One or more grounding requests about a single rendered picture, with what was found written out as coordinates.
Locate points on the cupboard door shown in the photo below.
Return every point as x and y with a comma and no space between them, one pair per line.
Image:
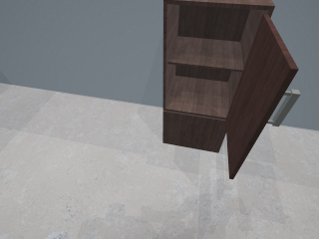
267,74

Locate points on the handle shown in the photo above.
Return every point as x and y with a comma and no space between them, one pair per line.
290,100

